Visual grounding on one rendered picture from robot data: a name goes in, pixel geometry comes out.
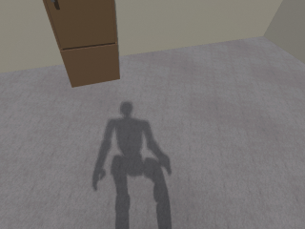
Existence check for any cupboard door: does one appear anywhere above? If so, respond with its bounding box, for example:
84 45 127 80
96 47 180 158
46 0 115 49

